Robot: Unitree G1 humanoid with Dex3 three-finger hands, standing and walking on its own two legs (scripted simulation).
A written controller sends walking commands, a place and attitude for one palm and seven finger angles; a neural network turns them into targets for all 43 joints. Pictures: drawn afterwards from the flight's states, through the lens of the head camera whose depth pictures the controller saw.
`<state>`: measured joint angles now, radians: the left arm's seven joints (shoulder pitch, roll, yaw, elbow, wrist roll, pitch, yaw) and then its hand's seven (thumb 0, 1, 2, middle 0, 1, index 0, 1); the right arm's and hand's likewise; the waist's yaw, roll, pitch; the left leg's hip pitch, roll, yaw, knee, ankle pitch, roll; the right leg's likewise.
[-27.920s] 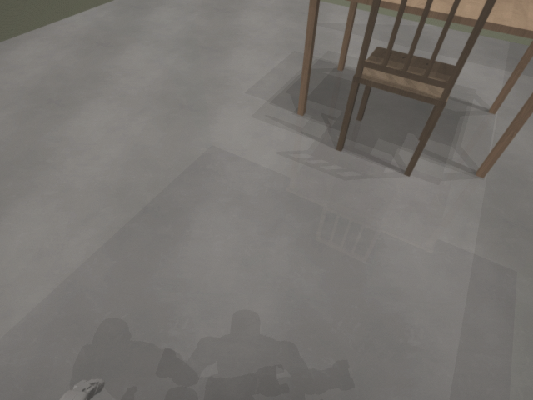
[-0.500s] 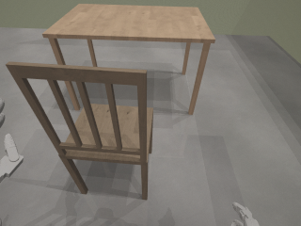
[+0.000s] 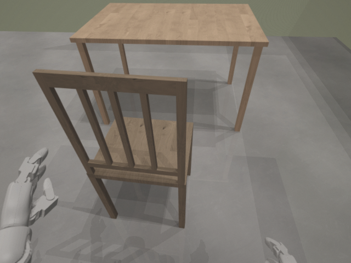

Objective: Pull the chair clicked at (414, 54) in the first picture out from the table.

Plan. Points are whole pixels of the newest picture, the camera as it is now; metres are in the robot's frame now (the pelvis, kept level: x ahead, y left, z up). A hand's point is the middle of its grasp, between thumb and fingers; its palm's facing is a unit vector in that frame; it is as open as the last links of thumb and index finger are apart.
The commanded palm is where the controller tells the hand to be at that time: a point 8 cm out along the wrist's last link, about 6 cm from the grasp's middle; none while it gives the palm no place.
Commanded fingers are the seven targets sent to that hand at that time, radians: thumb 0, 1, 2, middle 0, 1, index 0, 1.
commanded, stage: let the arm hang, fingers relaxed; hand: left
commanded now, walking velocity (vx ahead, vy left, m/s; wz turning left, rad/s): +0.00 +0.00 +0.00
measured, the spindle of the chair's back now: (123, 134) +0.52 +0.22 -0.03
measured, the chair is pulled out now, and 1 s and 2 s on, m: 0.60 0.60 0.60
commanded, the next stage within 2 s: look to check the result in 1.02 s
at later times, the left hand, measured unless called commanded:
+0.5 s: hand out of the picture -0.03 +0.17 -0.16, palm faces +0.05 -0.97 -0.25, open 7.2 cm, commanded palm none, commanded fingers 0.00 0.90 0.90 -0.20 -0.30 -0.20 -0.30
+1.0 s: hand out of the picture +0.02 +0.11 -0.17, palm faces +0.07 -0.98 -0.18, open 7.3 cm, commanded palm none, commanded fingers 0.00 0.90 0.90 -0.20 -0.30 -0.20 -0.30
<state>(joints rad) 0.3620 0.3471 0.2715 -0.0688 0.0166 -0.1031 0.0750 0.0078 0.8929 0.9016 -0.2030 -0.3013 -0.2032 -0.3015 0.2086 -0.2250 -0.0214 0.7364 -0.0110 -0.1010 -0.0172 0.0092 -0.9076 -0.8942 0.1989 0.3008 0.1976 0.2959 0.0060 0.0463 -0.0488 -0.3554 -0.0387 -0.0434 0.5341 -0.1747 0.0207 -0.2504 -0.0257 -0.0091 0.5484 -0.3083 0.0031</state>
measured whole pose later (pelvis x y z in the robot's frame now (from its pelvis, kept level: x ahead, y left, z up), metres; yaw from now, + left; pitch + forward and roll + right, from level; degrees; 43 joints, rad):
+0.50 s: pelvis +0.02 -0.02 +0.01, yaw +1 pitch -1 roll -1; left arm 0.40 0.20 0.00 1.06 0.00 0.03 0.03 0.00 0.93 0.90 -0.20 -0.30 -0.20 -0.30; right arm 0.36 -0.19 -0.01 1.05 -0.01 0.01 -0.03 0.00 -0.92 -0.89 0.20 0.30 0.19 0.30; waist 0.00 0.03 0.04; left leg -0.29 -0.01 -0.08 0.48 -0.18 -0.01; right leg -0.16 0.01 -0.04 0.46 -0.28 -0.01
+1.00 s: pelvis +0.03 -0.04 +0.00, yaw +1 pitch -2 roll +0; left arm 0.34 0.10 0.00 1.06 0.00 0.01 0.04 0.02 0.92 0.90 -0.20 -0.30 -0.20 -0.30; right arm 0.35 -0.11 -0.01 1.09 -0.01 0.00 -0.04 0.00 -0.91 -0.89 0.20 0.30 0.20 0.30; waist -0.01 0.03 0.02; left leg -0.26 0.01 -0.09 0.49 -0.20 -0.04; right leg -0.14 0.03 -0.05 0.49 -0.32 -0.04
